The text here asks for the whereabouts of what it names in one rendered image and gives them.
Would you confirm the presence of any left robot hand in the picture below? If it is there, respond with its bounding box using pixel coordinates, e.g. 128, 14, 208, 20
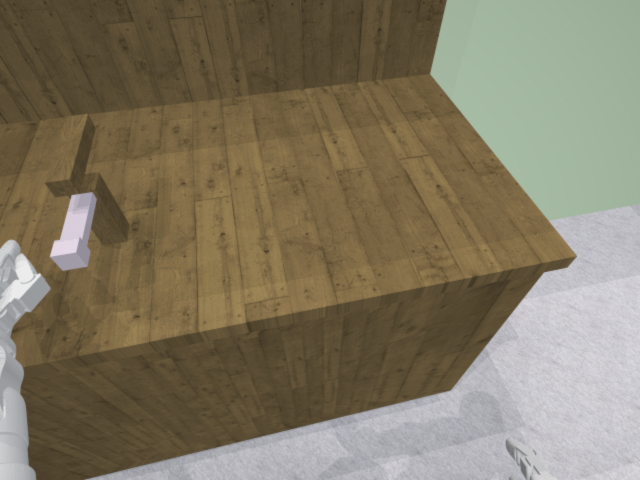
0, 240, 50, 337

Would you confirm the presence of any tap lever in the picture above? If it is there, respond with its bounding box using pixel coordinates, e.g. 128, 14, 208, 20
50, 192, 97, 271

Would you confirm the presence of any right robot hand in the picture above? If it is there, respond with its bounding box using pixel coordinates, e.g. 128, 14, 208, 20
506, 438, 558, 480

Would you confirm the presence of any counter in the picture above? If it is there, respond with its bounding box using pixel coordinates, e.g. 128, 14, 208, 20
0, 0, 577, 480

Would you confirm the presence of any left robot forearm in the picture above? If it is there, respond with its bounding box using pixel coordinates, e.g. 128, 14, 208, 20
0, 330, 36, 480

